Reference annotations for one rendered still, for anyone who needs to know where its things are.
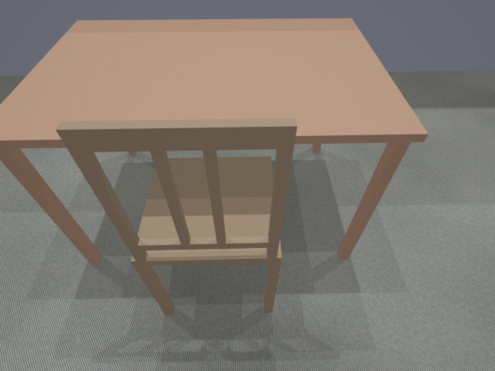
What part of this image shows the chair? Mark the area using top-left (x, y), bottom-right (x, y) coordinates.
top-left (56, 118), bottom-right (297, 315)

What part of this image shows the table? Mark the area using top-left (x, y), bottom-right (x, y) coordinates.
top-left (0, 19), bottom-right (428, 265)

